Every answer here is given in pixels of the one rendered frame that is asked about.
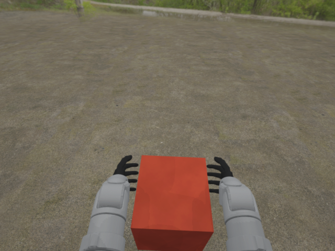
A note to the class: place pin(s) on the right robot forearm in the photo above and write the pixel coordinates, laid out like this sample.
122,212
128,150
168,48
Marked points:
242,219

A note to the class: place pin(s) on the left robot forearm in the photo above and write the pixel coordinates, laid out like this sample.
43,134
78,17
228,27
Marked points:
109,213

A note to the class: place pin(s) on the left robot hand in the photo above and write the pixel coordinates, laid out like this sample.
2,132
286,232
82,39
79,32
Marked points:
122,166

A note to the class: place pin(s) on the carton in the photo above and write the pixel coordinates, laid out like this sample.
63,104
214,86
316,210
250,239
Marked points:
172,210

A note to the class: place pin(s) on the right robot hand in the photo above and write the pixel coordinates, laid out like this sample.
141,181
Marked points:
224,169

